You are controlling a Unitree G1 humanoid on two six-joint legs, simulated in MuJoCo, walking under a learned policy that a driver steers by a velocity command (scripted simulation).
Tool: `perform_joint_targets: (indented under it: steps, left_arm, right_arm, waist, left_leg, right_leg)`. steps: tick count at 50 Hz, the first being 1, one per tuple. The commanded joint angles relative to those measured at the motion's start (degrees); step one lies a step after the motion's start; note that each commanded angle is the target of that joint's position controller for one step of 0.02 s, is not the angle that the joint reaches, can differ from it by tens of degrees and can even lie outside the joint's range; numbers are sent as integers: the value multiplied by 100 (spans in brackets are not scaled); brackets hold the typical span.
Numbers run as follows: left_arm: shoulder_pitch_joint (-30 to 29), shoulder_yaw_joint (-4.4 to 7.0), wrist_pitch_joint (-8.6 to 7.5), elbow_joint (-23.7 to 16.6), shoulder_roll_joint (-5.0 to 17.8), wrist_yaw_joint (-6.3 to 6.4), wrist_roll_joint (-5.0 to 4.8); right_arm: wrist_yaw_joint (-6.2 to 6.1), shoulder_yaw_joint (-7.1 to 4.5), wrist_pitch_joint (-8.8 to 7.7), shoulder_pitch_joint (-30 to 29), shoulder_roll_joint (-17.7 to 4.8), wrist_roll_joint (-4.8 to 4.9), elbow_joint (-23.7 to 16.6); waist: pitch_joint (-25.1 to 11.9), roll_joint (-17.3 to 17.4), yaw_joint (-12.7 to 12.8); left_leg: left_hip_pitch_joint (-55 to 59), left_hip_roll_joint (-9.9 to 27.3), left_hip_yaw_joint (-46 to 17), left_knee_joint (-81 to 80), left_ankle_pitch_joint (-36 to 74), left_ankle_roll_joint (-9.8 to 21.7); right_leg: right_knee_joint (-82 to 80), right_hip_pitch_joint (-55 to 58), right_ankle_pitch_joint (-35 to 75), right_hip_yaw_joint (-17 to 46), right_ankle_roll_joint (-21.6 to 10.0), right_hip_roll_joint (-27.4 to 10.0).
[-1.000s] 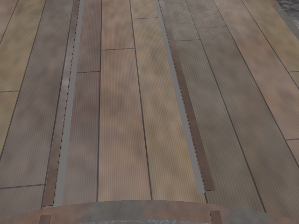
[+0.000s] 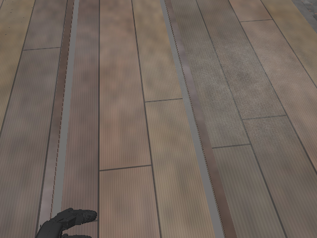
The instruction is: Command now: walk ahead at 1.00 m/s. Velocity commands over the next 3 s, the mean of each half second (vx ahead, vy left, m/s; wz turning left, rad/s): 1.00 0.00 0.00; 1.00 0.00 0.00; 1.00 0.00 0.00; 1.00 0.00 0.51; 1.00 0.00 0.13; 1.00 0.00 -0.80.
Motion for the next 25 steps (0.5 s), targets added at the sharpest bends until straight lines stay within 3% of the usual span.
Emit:
perform_joint_targets:
  steps: [1,2,3,4,5,6,7,8,9,11,13,16,18,21,23,25]
  left_arm:
    - [-124,141,-58,-299,562,81,27]
    - [340,208,-57,-193,708,134,37]
    - [1294,308,-51,82,903,211,31]
    - [2510,424,-29,480,1094,304,53]
    - [3478,586,0,664,1575,413,145]
    - [3185,700,12,653,1877,350,184]
    - [2698,704,29,593,1506,253,71]
    - [2343,626,-37,638,1142,244,43]
    - [2244,570,-86,761,834,233,75]
    - [2165,438,-158,945,462,283,68]
    - [2291,416,-252,1088,448,295,-57]
    - [2522,438,-341,1148,608,240,-111]
    - [2581,442,-394,1141,642,211,-172]
    - [2955,470,-454,1274,904,238,-244]
    - [3098,466,-409,1358,1035,272,-188]
    - [3135,502,-291,1413,1282,371,-57]
  right_arm:
    - [-83,-178,-44,-183,-1149,-59,-274]
    - [-143,-201,33,-196,-1279,-142,-246]
    - [-217,-233,131,-285,-1396,-218,-232]
    - [-263,-245,214,-511,-1417,-252,-278]
    - [-244,-156,215,-472,-962,-284,-430]
    - [-84,0,105,300,-178,111,-637]
    - [-145,-70,58,-302,-737,60,-733]
    - [-153,-81,39,-1079,-782,35,-908]
    - [-132,-34,35,-1278,-647,-22,-975]
    - [-6,32,211,-1265,-383,-219,-1053]
    - [101,77,352,-1484,-239,-285,-1184]
    - [171,138,373,-2594,-324,-298,-1652]
    - [227,210,314,-3112,-277,-247,-1842]
    - [256,239,288,-3586,-324,-148,-1961]
    - [191,195,273,-3639,-482,-178,-2003]
    - [96,89,276,-3096,-722,-226,-1887]
  waist:
    - [308,483,495]
    - [-84,680,764]
    - [-602,832,1219]
    - [-1113,767,1805]
    - [-1788,220,1988]
    - [-2625,-1873,1067]
    - [-2122,-845,1167]
    - [-1130,-238,1112]
    - [-587,298,905]
    - [-229,180,440]
    - [143,-53,286]
    - [661,-43,415]
    - [734,42,499]
    - [776,43,671]
    - [578,-84,664]
    - [-58,-459,324]
  left_leg:
    - [-740,1450,-101,381,6151,492]
    - [-453,1539,-66,1195,7033,430]
    - [-506,1608,-46,2388,7372,381]
    - [-1035,1465,51,3985,6713,327]
    - [-2274,1079,41,6180,4426,372]
    - [-4565,-72,-462,8459,-621,98]
    - [-5371,301,-909,8631,-386,313]
    - [-5620,599,-836,8287,114,324]
    - [-5424,793,-818,7850,232,324]
    - [-4851,1045,-886,7264,262,235]
    - [-4996,1234,-786,6788,247,89]
    - [-5463,1374,-325,5533,1192,-61]
    - [-4824,1245,-36,4188,2177,-44]
    - [-4220,955,270,3161,3087,147]
    - [-4191,687,422,2806,2820,304]
    - [-3600,237,507,2827,1865,455]
  right_leg:
    - [-353,1479,-261,-441,-224,647]
    - [-328,1936,-765,-408,-307,851]
    - [-284,2862,-1234,-304,-402,988]
    - [-443,4071,-1463,-172,-504,861]
    - [-125,5419,-2943,1095,-639,-312]
    - [-1348,6872,-4368,4726,-1393,-1750]
    - [-1890,6552,-4254,4933,-1293,-1497]
    - [-1898,5648,-3384,3807,-1161,-1306]
    - [-2042,4732,-2635,3150,-1046,-1106]
    - [-2345,3509,-2537,2340,-775,-698]
    - [-2754,3044,-2558,1929,-738,-529]
    - [-3249,2783,-1593,1181,-738,-213]
    - [-3381,2560,-746,662,-589,65]
    - [-3809,3220,559,456,-486,-177]
    - [-3364,4263,2285,283,-382,-290]
    - [-2131,5027,4411,187,-258,-460]
Next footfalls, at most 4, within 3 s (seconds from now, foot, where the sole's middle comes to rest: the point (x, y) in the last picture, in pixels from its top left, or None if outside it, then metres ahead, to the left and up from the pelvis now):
0.08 right None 0.32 -0.10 -0.76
0.56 left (135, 173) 0.77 0.07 -0.76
1.02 right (164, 99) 1.22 -0.11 -0.76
1.48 left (130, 50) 1.68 0.07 -0.76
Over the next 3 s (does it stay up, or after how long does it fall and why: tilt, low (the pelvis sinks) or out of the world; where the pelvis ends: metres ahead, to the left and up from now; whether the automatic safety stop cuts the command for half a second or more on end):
stays up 2.84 0.25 0.00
